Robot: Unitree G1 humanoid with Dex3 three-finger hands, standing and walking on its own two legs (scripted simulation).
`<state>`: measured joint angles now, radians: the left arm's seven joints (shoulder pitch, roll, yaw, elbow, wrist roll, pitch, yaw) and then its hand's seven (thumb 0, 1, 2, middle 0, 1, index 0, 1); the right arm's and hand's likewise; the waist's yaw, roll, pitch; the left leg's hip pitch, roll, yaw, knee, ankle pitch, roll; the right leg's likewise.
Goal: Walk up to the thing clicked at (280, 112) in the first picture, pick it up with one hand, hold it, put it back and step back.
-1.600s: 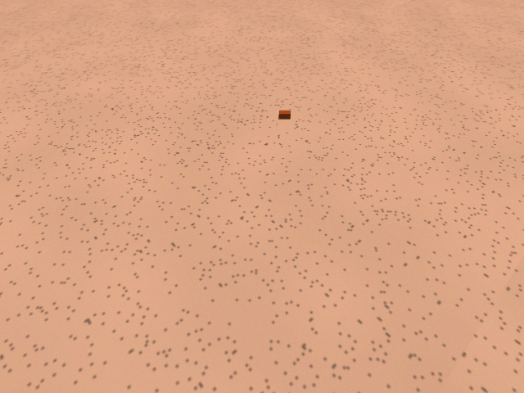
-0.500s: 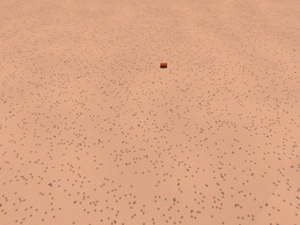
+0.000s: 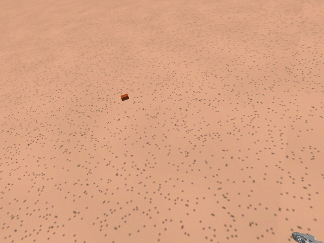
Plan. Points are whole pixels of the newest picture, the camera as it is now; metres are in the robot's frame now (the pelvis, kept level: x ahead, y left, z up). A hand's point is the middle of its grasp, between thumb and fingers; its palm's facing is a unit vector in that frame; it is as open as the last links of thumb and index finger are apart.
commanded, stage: walk up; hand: left
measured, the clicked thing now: (124, 97) +1.69 +0.58 -0.73
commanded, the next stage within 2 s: none
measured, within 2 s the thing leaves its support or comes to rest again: neither
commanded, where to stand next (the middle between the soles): +1.31 +0.91 m, yaw -70 degrees
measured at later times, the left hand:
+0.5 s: hand (70, 152) +0.50 +0.43 -0.11, palm faces -0.38 -0.78 -0.51, open 7.4 cm
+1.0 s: hand (74, 110) +0.76 +0.50 -0.11, palm faces -0.43 -0.70 -0.57, open 7.4 cm
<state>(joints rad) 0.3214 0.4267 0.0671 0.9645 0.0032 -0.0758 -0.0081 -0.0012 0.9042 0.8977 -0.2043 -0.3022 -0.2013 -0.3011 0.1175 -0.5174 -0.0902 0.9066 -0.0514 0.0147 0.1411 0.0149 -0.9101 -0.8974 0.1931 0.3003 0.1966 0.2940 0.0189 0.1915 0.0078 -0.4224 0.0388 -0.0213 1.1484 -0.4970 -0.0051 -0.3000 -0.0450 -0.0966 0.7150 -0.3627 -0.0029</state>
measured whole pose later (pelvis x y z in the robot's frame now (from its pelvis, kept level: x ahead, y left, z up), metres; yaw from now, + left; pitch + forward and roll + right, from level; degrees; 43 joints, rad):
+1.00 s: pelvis +0.57 +0.26 +0.00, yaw -31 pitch -2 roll -3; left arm 0.35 0.40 0.05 0.89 0.03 -0.08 0.08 0.00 0.90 0.90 -0.21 -0.30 -0.21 -0.30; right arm 0.17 -0.48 -0.10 0.66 -0.05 0.07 0.13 0.01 -0.90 -0.90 0.20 0.30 0.20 0.30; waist -0.01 0.15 0.06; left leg -0.65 0.19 -0.16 1.10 -0.29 -0.03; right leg -0.32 -0.11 -0.02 0.66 -0.31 0.02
